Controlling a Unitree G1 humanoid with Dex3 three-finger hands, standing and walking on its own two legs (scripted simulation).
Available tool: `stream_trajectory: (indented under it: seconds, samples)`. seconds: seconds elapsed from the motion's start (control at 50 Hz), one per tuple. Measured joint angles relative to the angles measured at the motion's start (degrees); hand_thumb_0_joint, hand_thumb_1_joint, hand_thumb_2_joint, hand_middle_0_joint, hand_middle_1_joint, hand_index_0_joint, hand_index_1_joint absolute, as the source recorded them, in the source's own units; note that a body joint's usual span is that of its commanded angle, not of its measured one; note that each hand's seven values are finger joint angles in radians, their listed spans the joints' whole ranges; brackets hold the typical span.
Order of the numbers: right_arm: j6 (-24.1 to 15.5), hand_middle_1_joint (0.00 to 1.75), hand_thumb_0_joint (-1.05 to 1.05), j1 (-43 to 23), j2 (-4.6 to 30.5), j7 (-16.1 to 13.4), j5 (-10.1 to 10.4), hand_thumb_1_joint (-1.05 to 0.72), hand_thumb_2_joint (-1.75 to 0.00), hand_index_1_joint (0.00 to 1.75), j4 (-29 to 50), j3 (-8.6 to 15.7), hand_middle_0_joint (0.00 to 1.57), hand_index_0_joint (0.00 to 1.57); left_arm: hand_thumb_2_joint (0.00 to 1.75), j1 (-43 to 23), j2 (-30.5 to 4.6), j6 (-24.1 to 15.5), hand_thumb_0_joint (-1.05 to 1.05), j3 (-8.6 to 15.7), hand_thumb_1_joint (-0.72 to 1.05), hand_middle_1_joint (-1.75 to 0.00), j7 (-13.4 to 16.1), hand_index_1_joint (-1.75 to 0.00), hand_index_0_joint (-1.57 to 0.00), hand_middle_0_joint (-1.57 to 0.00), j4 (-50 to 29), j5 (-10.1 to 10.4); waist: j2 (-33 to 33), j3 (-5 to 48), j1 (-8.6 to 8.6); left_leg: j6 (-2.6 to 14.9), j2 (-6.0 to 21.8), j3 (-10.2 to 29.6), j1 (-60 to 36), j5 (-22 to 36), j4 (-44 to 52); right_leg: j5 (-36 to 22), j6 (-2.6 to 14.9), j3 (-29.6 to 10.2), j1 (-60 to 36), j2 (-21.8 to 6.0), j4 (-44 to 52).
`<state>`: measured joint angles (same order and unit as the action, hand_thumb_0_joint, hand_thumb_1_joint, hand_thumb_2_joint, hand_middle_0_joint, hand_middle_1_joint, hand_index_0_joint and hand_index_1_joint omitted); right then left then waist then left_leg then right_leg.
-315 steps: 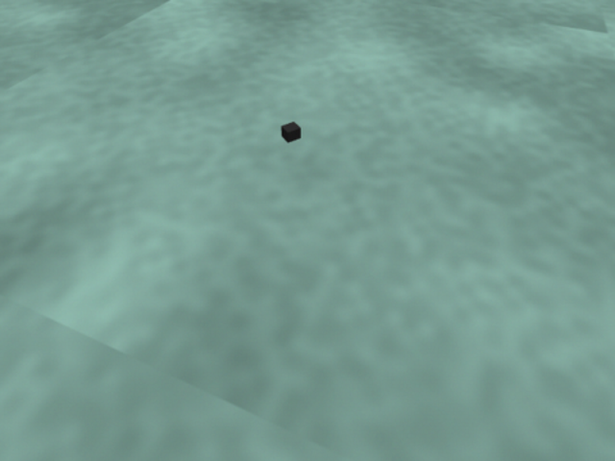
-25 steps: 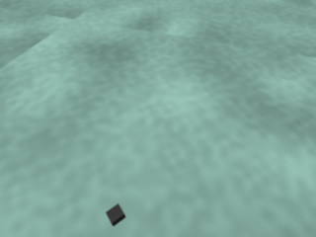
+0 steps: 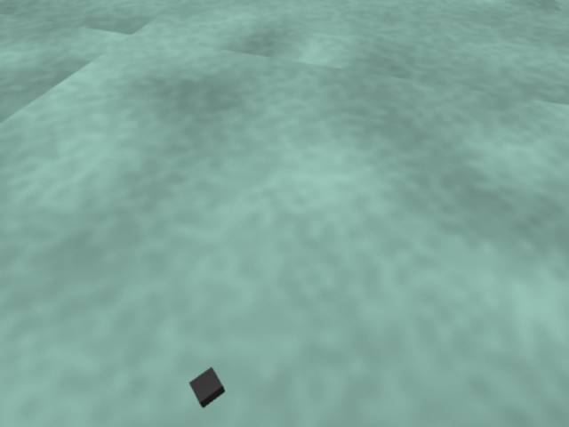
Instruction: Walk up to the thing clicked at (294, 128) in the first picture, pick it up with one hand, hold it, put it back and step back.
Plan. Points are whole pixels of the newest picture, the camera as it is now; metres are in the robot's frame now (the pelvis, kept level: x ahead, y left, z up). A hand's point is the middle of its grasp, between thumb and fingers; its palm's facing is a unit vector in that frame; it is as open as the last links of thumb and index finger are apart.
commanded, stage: stand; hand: left
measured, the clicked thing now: (207, 387) +0.37 +0.25 -0.75
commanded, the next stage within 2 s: none
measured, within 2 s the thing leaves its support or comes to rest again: neither
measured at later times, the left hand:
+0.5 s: hand out of the picture +0.06 +0.24 -0.16, palm faces -0.02 -0.94 -0.35, open 7.4 cm
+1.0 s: hand out of the picture +0.07 +0.24 -0.16, palm faces -0.03 -0.94 -0.35, open 7.4 cm
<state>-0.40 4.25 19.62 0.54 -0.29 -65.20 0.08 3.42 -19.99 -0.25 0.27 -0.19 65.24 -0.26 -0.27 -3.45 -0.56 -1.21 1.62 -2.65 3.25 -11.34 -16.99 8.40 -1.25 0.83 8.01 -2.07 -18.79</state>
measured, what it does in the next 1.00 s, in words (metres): stands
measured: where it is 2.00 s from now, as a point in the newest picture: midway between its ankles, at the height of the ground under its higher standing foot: outside the picture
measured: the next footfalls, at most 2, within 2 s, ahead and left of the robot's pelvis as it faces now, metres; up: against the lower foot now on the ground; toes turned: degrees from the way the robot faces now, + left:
none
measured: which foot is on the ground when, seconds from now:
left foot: down 0.00-1.00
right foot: down 0.00-1.00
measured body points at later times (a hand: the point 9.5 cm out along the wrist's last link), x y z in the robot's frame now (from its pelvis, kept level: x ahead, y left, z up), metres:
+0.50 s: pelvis -0.01 -0.01 +0.00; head +0.00 -0.01 +0.45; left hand +0.06 +0.29 -0.13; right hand +0.06 -0.31 -0.14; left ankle -0.02 +0.13 -0.75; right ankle +0.02 -0.13 -0.75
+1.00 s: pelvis -0.01 -0.01 +0.00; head +0.00 -0.01 +0.45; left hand +0.08 +0.29 -0.13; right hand +0.06 -0.31 -0.14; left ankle -0.02 +0.13 -0.75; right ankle +0.02 -0.13 -0.75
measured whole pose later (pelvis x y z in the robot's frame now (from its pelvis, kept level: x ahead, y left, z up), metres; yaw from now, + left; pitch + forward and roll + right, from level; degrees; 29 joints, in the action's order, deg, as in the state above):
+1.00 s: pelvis -0.01 -0.01 +0.00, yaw +0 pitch -2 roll +0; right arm -0.3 6.8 20.0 0.8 -0.6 -65.0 -0.1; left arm 5.4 -20.3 -0.3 -0.2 -0.5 64.7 -0.4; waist 0.0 -3.2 -0.4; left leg -2.1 2.6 -1.9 4.3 -11.1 -17.7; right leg 8.3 -0.2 1.5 8.8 -1.1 -19.3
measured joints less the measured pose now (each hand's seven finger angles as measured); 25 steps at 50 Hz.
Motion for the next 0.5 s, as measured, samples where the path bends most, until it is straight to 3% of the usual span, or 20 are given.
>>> stream_trajectory:
  seconds: [0.5]
  samples:
    - [0.46,0.30,0.00,1.79,0.30,0.44,-0.29,-0.91,-0.90,0.30,-0.58,0.36,0.20,0.20,0.90,2.57,-0.21,-0.05,0.00,-0.53,0.91,-0.30,-0.14,-0.30,-0.20,-0.20,0.04,-0.21,0.39,0.30,0.32,-0.80,0.93,0.57,1.03,0.70,-0.62,-0.75,0.95,0.58,0.67,0.88,-0.14]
